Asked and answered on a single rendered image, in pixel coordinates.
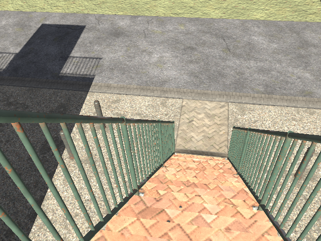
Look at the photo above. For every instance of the stairs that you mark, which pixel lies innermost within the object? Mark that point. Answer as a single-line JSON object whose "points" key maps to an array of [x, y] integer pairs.
{"points": [[191, 198]]}

